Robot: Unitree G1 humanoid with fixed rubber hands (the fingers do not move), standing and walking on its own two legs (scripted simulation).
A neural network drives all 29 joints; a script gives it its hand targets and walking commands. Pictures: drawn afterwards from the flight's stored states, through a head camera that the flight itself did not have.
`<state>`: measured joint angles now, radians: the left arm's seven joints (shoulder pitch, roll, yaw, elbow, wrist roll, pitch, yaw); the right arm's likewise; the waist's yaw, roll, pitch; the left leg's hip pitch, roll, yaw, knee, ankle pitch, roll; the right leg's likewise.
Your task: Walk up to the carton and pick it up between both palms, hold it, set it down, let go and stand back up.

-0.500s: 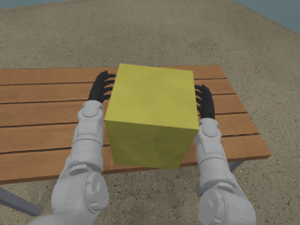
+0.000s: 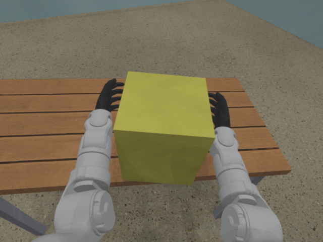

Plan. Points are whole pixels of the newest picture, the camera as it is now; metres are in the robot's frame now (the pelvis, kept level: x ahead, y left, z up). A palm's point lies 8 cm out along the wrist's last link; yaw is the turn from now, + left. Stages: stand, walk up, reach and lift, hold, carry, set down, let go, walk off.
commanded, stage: reach and lift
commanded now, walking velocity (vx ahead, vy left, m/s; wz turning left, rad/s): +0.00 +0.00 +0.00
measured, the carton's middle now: (161, 131) +0.40 -0.01 +0.04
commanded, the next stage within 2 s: none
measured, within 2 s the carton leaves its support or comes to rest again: neither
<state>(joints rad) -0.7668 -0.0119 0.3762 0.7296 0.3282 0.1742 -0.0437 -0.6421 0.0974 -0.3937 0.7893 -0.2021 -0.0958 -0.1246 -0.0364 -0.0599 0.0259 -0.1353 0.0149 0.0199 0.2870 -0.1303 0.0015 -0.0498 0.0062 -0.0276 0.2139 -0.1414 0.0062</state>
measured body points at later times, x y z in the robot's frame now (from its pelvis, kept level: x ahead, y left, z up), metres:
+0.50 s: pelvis -0.01 +0.01 +0.00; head -0.03 +0.04 +0.45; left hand +0.41 +0.15 +0.16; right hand +0.38 -0.15 +0.14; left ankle +0.02 +0.11 -0.75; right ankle -0.02 -0.12 -0.75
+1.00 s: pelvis -0.02 +0.00 +0.00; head -0.06 +0.03 +0.44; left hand +0.38 +0.16 +0.20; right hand +0.37 -0.15 +0.19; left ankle +0.02 +0.11 -0.75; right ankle -0.02 -0.12 -0.75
